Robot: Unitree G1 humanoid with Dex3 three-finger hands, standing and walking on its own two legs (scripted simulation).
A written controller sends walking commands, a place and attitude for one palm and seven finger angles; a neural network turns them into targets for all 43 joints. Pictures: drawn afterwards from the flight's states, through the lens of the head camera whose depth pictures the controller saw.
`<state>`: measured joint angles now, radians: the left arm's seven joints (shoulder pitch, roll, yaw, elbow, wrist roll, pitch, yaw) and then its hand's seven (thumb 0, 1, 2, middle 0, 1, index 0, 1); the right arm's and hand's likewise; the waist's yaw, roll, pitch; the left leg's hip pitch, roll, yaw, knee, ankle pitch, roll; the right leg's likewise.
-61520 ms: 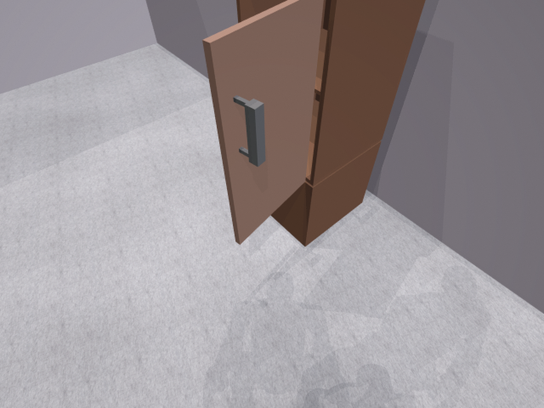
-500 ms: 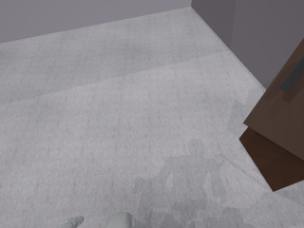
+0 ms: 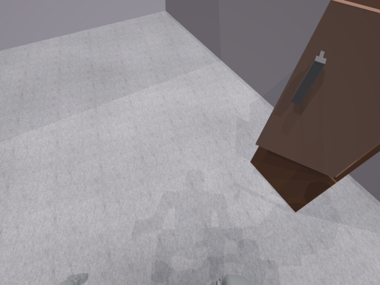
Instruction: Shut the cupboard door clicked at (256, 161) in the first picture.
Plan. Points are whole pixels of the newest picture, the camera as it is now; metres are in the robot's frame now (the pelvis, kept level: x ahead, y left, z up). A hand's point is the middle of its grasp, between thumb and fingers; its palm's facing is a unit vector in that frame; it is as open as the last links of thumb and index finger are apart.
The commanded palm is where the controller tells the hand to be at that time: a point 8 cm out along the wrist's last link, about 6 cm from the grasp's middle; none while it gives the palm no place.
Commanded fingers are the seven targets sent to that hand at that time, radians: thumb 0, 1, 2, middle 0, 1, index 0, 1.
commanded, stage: turn to face it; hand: left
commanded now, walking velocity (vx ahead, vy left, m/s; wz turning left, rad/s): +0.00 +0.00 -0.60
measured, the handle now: (308, 77) +0.66 -0.29 +0.05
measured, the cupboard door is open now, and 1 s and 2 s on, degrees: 30 30 30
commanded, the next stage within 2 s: take the last steps up to it in 0.64 s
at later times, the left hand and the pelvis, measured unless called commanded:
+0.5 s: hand (133, 276) +0.15 +0.14 -0.17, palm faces -0.23 -0.95 -0.21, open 7.4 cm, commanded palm none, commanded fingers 0.00 0.90 0.90 -0.20 -0.30 -0.20 -0.30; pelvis +0.03 -0.02 -0.01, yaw -14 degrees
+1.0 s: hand (148, 253) +0.20 +0.11 -0.17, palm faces -0.42 -0.88 -0.24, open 7.4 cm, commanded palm none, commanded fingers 0.00 0.90 0.90 -0.20 -0.30 -0.20 -0.30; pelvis +0.05 -0.04 -0.01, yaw -26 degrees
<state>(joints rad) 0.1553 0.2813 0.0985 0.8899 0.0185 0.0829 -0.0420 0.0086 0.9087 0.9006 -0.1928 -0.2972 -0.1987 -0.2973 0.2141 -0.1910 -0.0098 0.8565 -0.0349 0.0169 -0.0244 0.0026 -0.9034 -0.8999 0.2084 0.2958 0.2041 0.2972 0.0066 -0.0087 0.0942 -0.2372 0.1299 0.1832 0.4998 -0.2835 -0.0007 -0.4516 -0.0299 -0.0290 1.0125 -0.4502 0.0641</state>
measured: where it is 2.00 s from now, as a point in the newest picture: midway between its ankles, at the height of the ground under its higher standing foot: (230, 281)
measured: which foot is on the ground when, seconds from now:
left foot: down 0.00-0.14, up 0.16-0.54, down 0.56-0.98, up 1.00-1.00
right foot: up 0.00-0.12, down 0.14-0.56, up 0.58-0.96, down 0.98-1.00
